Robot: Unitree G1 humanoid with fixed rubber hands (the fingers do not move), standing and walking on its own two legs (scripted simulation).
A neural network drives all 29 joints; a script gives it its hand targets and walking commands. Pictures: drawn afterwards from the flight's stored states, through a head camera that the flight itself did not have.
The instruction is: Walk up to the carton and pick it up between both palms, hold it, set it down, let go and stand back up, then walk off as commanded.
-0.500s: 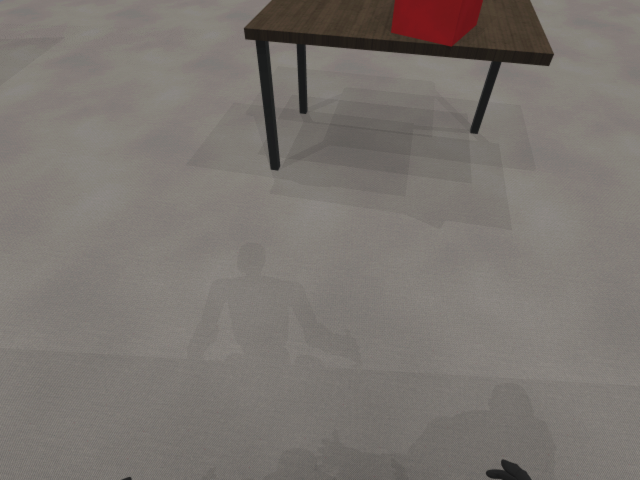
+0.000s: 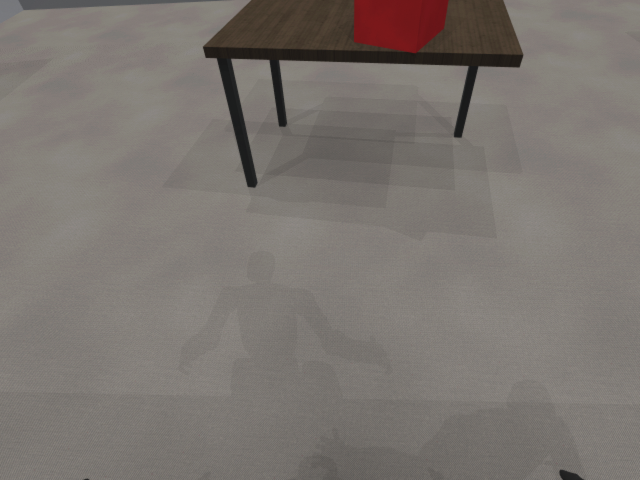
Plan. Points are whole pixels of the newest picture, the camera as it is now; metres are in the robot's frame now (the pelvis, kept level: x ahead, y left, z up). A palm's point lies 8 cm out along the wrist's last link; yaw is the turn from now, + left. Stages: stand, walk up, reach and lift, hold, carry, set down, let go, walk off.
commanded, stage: walk up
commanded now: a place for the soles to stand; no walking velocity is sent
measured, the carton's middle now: out of the picture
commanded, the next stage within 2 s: none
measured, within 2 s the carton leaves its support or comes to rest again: neither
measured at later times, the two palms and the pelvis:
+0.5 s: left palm (103, 415) +0.24 +0.33 -0.09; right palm (537, 337) +0.35 -0.32 -0.08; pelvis +0.21 +0.00 +0.00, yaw +0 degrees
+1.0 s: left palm (187, 275) +0.49 +0.26 -0.08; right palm (537, 271) +0.50 -0.38 -0.11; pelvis +0.42 -0.06 -0.01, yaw -3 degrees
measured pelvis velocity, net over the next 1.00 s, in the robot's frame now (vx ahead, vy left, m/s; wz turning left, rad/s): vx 0.42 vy -0.06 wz -0.06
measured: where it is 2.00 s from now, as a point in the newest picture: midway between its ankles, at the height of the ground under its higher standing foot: (359, 328)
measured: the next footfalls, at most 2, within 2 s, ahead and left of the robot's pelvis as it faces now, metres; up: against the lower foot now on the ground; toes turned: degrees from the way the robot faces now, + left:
left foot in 0.48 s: +0.37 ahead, +0.12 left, +0.00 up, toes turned +3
right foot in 0.94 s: +0.54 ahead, -0.17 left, +0.00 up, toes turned -6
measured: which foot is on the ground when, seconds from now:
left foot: up 0.00-0.46, down 0.48-0.94, up 0.96-1.00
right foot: down 0.00-0.50, up 0.52-0.92, down 0.94-1.00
